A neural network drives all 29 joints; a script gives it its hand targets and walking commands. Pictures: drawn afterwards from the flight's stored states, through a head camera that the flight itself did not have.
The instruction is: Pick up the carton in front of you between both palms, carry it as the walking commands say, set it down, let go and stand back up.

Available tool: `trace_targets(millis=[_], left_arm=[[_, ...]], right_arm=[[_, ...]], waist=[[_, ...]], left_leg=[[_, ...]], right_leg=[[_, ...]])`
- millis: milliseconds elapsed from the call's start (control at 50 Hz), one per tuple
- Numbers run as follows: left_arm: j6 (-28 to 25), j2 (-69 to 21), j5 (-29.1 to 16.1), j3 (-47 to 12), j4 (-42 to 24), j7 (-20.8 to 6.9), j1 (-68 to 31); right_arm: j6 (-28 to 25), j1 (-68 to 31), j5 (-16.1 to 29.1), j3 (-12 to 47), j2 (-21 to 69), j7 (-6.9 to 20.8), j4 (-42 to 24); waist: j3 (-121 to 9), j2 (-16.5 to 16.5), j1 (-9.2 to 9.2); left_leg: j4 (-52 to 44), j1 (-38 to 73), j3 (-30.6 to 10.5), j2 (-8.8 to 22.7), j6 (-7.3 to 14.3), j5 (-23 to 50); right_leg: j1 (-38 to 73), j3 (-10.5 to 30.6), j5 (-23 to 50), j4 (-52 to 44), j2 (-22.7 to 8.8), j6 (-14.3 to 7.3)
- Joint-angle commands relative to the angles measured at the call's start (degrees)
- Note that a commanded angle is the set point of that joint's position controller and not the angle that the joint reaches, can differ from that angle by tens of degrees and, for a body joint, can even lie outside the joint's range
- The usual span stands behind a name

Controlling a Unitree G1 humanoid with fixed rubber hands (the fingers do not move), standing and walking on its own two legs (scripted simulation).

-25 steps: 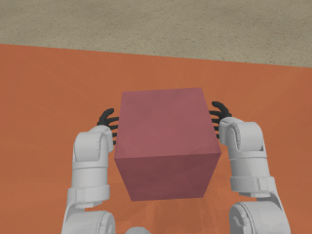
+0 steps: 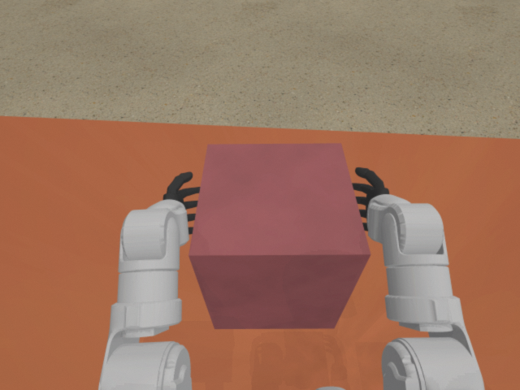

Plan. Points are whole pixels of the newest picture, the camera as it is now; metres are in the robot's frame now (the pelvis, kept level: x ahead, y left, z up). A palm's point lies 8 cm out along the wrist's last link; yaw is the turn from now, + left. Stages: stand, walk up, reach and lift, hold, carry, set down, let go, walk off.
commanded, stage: carry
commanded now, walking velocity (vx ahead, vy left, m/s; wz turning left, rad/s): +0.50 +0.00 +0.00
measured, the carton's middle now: (274, 241) +0.35 -0.01 +0.02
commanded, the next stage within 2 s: none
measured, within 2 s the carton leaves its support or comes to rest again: neither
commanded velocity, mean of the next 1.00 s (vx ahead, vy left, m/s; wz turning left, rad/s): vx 0.50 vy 0.00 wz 0.00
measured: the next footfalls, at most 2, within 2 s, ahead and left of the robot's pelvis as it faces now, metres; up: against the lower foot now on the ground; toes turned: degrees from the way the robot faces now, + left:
right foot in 0.36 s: +0.38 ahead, -0.09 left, -0.03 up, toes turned -1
left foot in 0.88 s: +0.70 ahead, +0.05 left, -0.05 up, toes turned +4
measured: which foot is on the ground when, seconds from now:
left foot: down 0.00-0.36, up 0.38-0.86, down 0.88-1.00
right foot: up 0.00-0.34, down 0.36-0.90, up 0.92-1.00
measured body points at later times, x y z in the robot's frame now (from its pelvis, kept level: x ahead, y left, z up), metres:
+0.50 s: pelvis +0.30 -0.04 -0.03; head +0.32 -0.05 +0.42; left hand +0.64 +0.13 +0.05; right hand +0.67 -0.17 +0.05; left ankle +0.20 +0.07 -0.65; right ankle +0.35 -0.08 -0.75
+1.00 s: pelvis +0.60 +0.00 -0.06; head +0.61 +0.01 +0.39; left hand +0.96 +0.15 +0.05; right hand +0.96 -0.15 +0.05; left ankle +0.66 +0.05 -0.78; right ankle +0.45 -0.10 -0.67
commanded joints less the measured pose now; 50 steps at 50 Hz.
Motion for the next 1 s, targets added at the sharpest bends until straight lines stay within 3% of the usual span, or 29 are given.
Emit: trace_targets(millis=[0,100,220,260,300,320,340,360,380,400,420,440,500,560,640,700,780,800,840,860,880,900,920,940,960,980], left_arm=[[-2.75,-62.70,-21.53,-36.42,-9.63,-10.70,-39.72],[-3.54,-60.83,-19.93,-37.92,-12.88,-9.28,-37.61],[-2.11,-56.59,-18.81,-37.99,-11.34,-9.70,-34.48],[-1.66,-55.91,-18.46,-37.20,-9.18,-10.48,-34.04],[-1.56,-55.28,-17.94,-35.66,-6.00,-11.22,-32.21],[-1.70,-55.16,-17.60,-34.80,-4.77,-11.65,-31.78],[-1.77,-54.97,-17.45,-33.33,-2.93,-12.13,-30.66],[-2.17,-53.54,-16.47,-31.92,-1.12,-12.37,-32.40],[-2.36,-55.44,-17.64,-32.14,0.66,-12.77,-31.06],[-3.00,-58.95,-19.61,-33.37,-1.52,-13.39,-32.77],[-3.48,-61.83,-21.81,-35.19,-5.06,-13.92,-37.74],[-3.78,-64.16,-23.94,-36.81,-8.03,-14.24,-42.36],[-4.44,-66.71,-27.48,-39.21,-11.88,-14.35,-45.03],[-4.72,-65.83,-27.79,-39.61,-12.46,-14.41,-41.48],[-4.77,-63.50,-27.37,-40.32,-13.41,-14.56,-38.93],[-4.20,-60.84,-27.16,-40.61,-14.49,-14.31,-38.60],[-2.76,-57.45,-25.65,-39.22,-10.88,-14.06,-35.18],[-2.47,-57.13,-25.43,-38.88,-9.70,-14.06,-35.15],[-1.88,-57.66,-25.46,-38.60,-7.50,-14.23,-36.41],[-1.75,-57.77,-25.30,-38.32,-6.66,-14.35,-37.52],[-1.61,-57.94,-25.30,-37.87,-5.68,-14.54,-38.49],[-0.79,-59.67,-25.47,-37.24,-4.21,-14.35,-39.80],[-0.75,-59.50,-25.04,-36.76,-4.21,-14.08,-39.80],[-0.95,-60.76,-24.91,-36.51,-4.85,-13.78,-42.23],[-1.40,-62.21,-24.60,-36.08,-5.65,-13.28,-43.68],[-1.73,-62.91,-24.08,-35.64,-6.32,-12.70,-43.74]], right_arm=[[-2.06,-45.79,28.53,40.14,64.27,14.21,-9.88],[-2.55,-42.71,28.75,40.89,62.43,14.17,-11.90],[-1.73,-36.09,25.83,39.81,58.25,14.16,-7.93],[-1.77,-35.36,25.11,39.36,58.09,14.38,-5.34],[-1.82,-35.97,24.92,39.19,58.60,14.70,-2.89],[-1.97,-36.01,24.99,39.10,58.86,14.83,-1.74],[-2.12,-36.92,24.84,38.52,58.77,14.97,-1.02],[-1.75,-38.60,25.03,38.10,61.23,15.08,0.99],[-1.81,-37.65,24.50,37.36,61.67,14.87,1.78],[-2.40,-40.20,24.55,37.72,62.66,14.67,-0.19],[-2.94,-42.38,24.59,37.60,64.20,14.30,-1.99],[-3.33,-43.21,24.61,37.52,64.85,13.72,-3.68],[-4.02,-40.80,23.11,37.71,65.06,11.83,-6.06],[-4.65,-36.42,21.39,38.13,63.88,10.69,-6.67],[-4.94,-35.54,20.58,39.97,61.40,10.02,-9.23],[-4.20,-36.49,20.80,40.89,58.97,9.66,-11.61],[-1.90,-34.78,19.86,39.67,55.00,10.10,-9.54],[-1.37,-34.57,19.65,39.01,54.35,10.39,-8.47],[-0.67,-34.14,19.06,37.18,53.34,10.93,-5.52],[-0.52,-33.77,18.77,36.11,52.81,11.26,-4.32],[-0.26,-33.55,18.68,34.75,52.12,11.57,-3.06],[-0.40,-34.57,17.73,33.01,50.93,11.64,-0.96],[-0.40,-33.00,19.08,33.60,53.02,12.05,0.65],[-0.74,-35.84,20.73,34.37,56.14,12.66,-0.84],[-1.03,-40.11,22.79,35.53,59.16,13.22,-3.21],[-1.27,-44.21,24.83,36.96,61.64,13.68,-5.11]], waist=[[-25.41,3.70,0.51],[-25.36,5.68,-1.59],[-21.47,5.95,-4.40],[-20.09,6.92,-3.52],[-22.59,6.46,1.05],[-24.77,3.79,3.39],[-28.10,-3.02,3.94],[-31.62,-16.48,4.38],[-33.23,-15.55,5.99],[-30.48,-10.30,6.15],[-27.12,-4.69,5.37],[-24.92,-2.55,4.28],[-24.88,-3.55,3.54],[-25.55,-4.77,4.66],[-24.67,-5.76,5.93],[-22.75,-6.03,7.26],[-19.71,-6.82,8.90],[-19.56,-7.46,7.86],[-22.63,-6.79,3.29],[-25.36,-4.10,0.77],[-29.22,2.98,0.45],[-34.15,17.57,-1.92],[-34.12,13.48,-2.04],[-29.83,9.66,-2.02],[-26.56,3.63,-1.39],[-24.98,2.73,-0.36]], left_leg=[[-10.36,25.25,-22.14,16.94,5.02,17.76],[-7.63,31.81,-16.18,14.77,3.82,33.45],[-4.03,34.65,-10.08,9.53,1.62,37.81],[-1.85,31.93,-8.97,9.75,0.70,36.89],[8.65,27.27,-5.30,8.88,-1.88,39.51],[17.59,20.13,-3.18,7.45,-3.24,30.49],[27.73,7.23,-2.48,5.20,-4.31,4.47],[43.14,-10.97,-4.47,-2.50,-7.28,-24.73],[51.00,-19.32,-7.73,-1.48,-6.51,-25.21],[50.22,-21.23,-8.77,1.34,-5.53,-22.20],[46.54,-20.22,-8.64,2.61,-5.33,-18.39],[42.60,-18.60,-8.68,3.99,-5.38,-16.01],[35.27,-14.41,-7.18,4.99,-6.26,-12.71],[28.67,-18.92,-5.82,5.62,-6.99,-8.86],[20.09,-22.16,-3.98,5.29,-7.10,-0.67],[11.07,-20.23,-2.10,3.48,-6.36,5.94],[-3.29,-13.88,0.91,0.66,-4.50,13.70],[-6.47,-8.81,0.96,0.19,-3.45,14.49],[-11.08,7.26,2.69,-0.62,-2.16,17.83],[-9.88,18.50,-0.26,3.03,-2.11,19.98],[-0.92,32.27,-13.60,15.21,-1.59,38.64],[-1.03,47.40,-35.50,26.96,11.39,37.06],[-4.54,45.25,-39.00,24.95,12.71,18.09],[-6.81,40.08,-35.47,21.35,10.60,10.38],[-8.30,34.04,-31.88,19.79,8.34,9.46],[-9.58,29.47,-29.13,18.72,6.95,10.76]], right_leg=[[-9.19,0.74,3.07,-4.66,-2.86,1.22],[-14.99,-1.42,12.88,-15.23,-2.85,1.34],[-10.22,-6.34,28.18,-35.92,1.00,-0.39],[-2.98,-6.58,32.01,-42.50,1.56,-2.04],[12.40,-8.45,34.47,-47.46,2.63,-3.38],[23.34,-6.51,36.57,-47.10,-0.27,-3.63],[36.35,5.72,52.67,-38.17,-11.08,-3.85],[51.06,27.47,59.28,-36.34,-23.26,-13.55],[52.68,35.07,38.59,-40.65,-24.59,-18.77],[46.86,32.08,27.09,-43.42,-20.57,-16.44],[40.20,27.66,24.60,-45.13,-18.16,-13.79],[34.74,24.06,26.00,-46.43,-17.21,-12.29],[28.92,18.31,25.61,-48.38,-14.96,-10.88],[34.01,14.47,38.39,-46.37,-14.28,-10.76],[39.50,10.41,50.97,-44.14,-12.34,-8.55],[40.67,7.50,54.34,-42.97,-9.88,-7.62],[41.54,4.56,54.97,-40.45,-8.02,-6.93],[39.60,3.82,56.58,-38.80,-8.14,-6.08],[34.43,0.03,58.39,-28.14,-7.19,-3.36],[26.88,-1.95,47.77,-18.77,-5.46,-2.05],[13.25,-3.23,19.11,-8.68,-3.18,-0.24],[-6.98,-0.41,-9.66,9.82,5.19,2.69],[-12.70,3.43,-8.38,13.98,2.92,0.46],[-15.29,3.31,-5.76,12.29,1.29,-0.61],[-14.92,3.07,-2.19,8.16,-0.39,-0.66],[-13.36,3.14,0.29,3.75,-2.07,-0.44]])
